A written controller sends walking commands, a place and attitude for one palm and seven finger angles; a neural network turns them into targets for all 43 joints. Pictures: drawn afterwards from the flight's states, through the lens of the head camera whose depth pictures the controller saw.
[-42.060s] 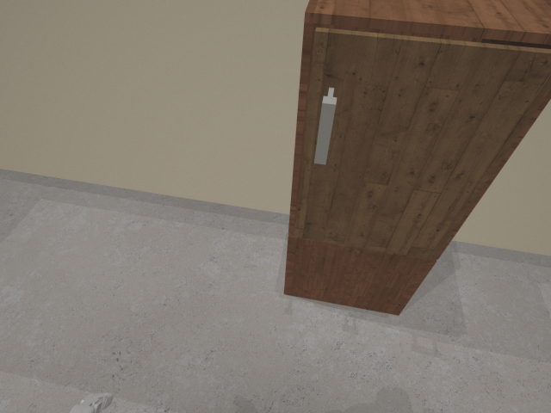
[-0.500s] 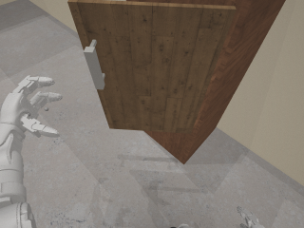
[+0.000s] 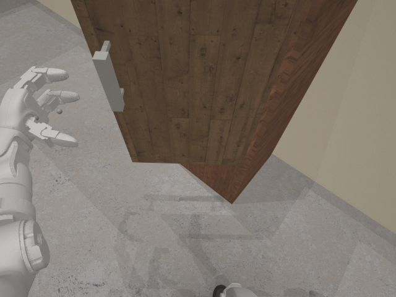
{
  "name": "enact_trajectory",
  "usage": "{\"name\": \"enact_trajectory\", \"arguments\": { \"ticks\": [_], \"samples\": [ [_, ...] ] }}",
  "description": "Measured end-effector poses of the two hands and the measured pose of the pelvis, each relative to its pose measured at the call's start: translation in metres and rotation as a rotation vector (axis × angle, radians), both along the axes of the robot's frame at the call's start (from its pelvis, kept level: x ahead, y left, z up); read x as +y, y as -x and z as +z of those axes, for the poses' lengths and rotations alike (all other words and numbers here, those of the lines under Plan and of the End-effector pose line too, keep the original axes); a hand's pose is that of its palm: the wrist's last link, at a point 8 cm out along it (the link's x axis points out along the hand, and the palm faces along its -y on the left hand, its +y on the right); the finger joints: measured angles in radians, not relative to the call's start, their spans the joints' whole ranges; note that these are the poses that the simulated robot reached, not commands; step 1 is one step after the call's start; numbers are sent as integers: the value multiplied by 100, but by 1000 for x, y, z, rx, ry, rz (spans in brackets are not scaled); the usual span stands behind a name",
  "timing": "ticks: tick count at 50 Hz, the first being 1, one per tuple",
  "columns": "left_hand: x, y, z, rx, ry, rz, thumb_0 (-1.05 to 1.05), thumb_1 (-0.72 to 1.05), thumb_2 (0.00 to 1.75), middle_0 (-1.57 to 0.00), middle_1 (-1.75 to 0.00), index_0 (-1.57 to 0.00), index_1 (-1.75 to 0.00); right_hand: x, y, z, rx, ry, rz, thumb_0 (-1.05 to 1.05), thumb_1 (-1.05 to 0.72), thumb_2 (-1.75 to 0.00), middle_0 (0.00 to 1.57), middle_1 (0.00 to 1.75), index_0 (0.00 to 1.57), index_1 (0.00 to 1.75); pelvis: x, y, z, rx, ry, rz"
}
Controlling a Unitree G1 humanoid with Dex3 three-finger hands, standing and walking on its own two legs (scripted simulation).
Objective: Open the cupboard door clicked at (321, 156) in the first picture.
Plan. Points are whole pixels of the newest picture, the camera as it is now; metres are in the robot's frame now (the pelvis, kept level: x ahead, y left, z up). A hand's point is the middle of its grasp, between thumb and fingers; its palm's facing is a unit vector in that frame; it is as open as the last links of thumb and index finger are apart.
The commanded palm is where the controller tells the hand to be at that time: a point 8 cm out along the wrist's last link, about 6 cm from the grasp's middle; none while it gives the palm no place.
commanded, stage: move the hooked fingers beside the handle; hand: left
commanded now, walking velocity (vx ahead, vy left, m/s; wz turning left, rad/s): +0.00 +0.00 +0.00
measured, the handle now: (112, 77) +0.55 +0.19 +0.10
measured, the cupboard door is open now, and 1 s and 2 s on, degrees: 40 40 40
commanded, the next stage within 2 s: slide the fingers in behind the handle in 1.28 s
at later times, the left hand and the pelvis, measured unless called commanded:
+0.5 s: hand (74, 86) +0.50 +0.25 +0.12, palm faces -0.02 -1.00 -0.03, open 14.0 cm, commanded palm +0.48 +0.30 +0.11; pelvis +0.00 +0.00 -0.01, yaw +0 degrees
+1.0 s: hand (72, 87) +0.51 +0.26 +0.11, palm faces -0.04 -1.00 -0.01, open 14.0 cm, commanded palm +0.49 +0.30 +0.10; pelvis +0.02 +0.01 -0.01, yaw -1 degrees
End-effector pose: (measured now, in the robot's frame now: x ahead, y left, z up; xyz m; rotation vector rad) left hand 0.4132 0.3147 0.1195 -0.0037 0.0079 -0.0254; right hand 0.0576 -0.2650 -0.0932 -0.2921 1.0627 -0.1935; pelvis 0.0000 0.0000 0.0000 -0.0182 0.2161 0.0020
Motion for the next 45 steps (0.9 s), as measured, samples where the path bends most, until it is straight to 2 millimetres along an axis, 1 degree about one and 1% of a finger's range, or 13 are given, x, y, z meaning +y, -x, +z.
{"name": "enact_trajectory", "arguments": {
  "ticks": [6, 16, 22, 26, 31, 35, 39, 42, 45],
  "samples": [
    [1, -13, -3, 18, -6, 5, -2, -50, 30, -30, -120, -30, -120, -1, 16, -3, 64, 9, -22, 1, -91, -90, 20, 30, 21, 30, 1, 1, -2, 17, 3, 1],
    [-9, -43, 6, -3, -5, -19, -2, -50, 30, -30, -120, -30, -120, -5, 43, -5, 160, 29, -67, 1, -91, -90, 20, 30, 21, 30, 2, 1, -4, 49, 8, 3],
    [-9, -62, -2, 48, -7, -2, -2, -50, 30, -30, -120, -30, -120, -6, 59, -4, 212, 36, -96, 1, -91, -90, 20, 30, 21, 30, 1, 3, -7, 76, 8, -3],
    [-8, -74, 1, 16, -34, -1, -2, -50, 30, -30, -120, -30, -120, -6, 72, -4, 261, 42, -116, 1, -91, -90, 20, 30, 21, 30, 1, 2, -9, 100, 12, -7],
    [-9, -82, 4, -11, 1, -15, -2, -50, 30, -30, -120, -30, -120, -4, 84, -2, 318, 36, -145, 1, -91, -90, 20, 30, 20, 30, 2, -3, -9, 115, 15, -16],
    [-8, -83, -7, 43, -11, -31, -2, -50, 30, -30, -120, -30, -120, -2, 85, -2, 335, 27, -151, 1, -91, -90, 20, 30, 20, 30, 2, -7, -9, 121, 16, -19],
    [-4, -79, -17, 49, -13, -13, -2, -50, 30, -30, -120, -30, -120, -1, 78, -2, 332, 21, -146, 1, -91, -90, 20, 30, 20, 30, 3, -10, -9, 124, 17, -24],
    [-1, -76, -17, 16, -4, 2, -2, -50, 30, -30, -120, -30, -120, 0, 68, -2, 319, 21, -135, 1, -91, -90, 20, 30, 21, 30, 4, -12, -9, 123, 20, -22],
    [0, -75, -13, -8, -2, 2, -2, -50, 30, -30, -120, -30, -120, 1, 56, -2, 297, 23, -122, 1, -91, -90, 20, 30, 21, 30, 4, -14, -8, 119, 24, -15]
  ]
}}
